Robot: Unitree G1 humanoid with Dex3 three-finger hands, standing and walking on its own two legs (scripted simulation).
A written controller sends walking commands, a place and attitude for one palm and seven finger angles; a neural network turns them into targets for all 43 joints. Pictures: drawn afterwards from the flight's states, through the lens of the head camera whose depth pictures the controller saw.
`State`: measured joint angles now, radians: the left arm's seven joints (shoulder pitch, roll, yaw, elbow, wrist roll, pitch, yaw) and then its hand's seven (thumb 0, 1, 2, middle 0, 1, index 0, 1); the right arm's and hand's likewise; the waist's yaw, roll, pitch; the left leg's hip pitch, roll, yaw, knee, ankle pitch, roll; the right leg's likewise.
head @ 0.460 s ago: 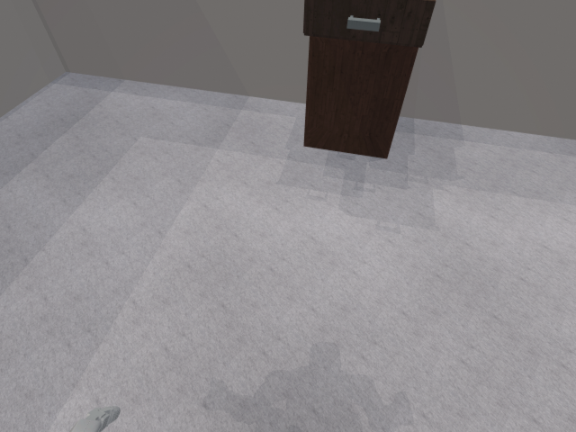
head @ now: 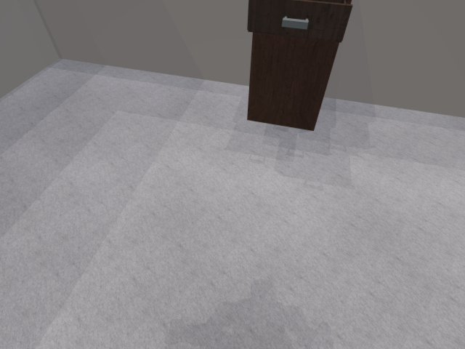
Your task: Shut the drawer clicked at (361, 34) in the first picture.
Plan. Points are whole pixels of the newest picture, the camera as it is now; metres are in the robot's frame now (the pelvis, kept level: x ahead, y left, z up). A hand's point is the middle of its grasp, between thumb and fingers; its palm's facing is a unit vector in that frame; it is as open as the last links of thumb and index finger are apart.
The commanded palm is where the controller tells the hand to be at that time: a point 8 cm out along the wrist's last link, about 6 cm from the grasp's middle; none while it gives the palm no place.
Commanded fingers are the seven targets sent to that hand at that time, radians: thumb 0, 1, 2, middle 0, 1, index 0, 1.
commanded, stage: stand and wait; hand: left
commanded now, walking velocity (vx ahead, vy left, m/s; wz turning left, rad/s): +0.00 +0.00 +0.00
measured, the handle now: (295, 21) +1.36 -0.19 +0.03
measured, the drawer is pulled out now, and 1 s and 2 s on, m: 0.30 0.30 0.30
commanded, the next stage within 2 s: look at it before walking up in 0.46 s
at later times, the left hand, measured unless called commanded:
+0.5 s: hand out of the picture +0.06 +0.24 -0.15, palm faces -0.03 -0.94 -0.33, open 7.4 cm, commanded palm none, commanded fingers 0.00 0.90 0.90 -0.20 -0.30 -0.20 -0.30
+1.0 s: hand out of the picture +0.06 +0.24 -0.15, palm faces -0.03 -0.94 -0.33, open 7.4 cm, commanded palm none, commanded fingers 0.00 0.90 0.90 -0.20 -0.30 -0.20 -0.30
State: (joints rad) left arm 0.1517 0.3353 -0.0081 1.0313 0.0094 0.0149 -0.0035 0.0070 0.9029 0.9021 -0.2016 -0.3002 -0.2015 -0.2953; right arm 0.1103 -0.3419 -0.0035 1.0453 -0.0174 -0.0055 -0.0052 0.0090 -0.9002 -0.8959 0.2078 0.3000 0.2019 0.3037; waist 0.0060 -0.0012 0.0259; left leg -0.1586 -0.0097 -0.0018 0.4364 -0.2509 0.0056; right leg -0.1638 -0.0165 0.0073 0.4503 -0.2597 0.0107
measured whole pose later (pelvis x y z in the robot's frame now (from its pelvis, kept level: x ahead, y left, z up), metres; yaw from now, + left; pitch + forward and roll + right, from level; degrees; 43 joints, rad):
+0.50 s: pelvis -0.02 -0.01 +0.00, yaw +0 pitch -2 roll +0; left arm 0.14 0.34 -0.01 1.08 0.01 0.00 -0.01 0.01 0.90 0.90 -0.20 -0.30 -0.20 -0.30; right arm 0.13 -0.34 0.00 1.11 -0.01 -0.01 0.00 0.01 -0.90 -0.90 0.21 0.30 0.20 0.30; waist 0.00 0.01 0.03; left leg -0.15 0.01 0.00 0.39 -0.20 -0.01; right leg -0.16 0.00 0.00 0.40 -0.21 0.00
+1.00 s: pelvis -0.01 -0.01 +0.00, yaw +0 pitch -2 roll +0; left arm 0.14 0.34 -0.01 1.09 0.01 0.00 -0.01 0.01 0.90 0.90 -0.20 -0.30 -0.20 -0.30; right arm 0.12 -0.34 0.00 1.12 -0.01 -0.01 0.00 0.01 -0.90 -0.90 0.21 0.30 0.20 0.30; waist 0.00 0.00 0.03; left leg -0.15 0.01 0.00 0.37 -0.20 -0.01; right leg -0.15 0.00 0.00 0.38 -0.20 0.00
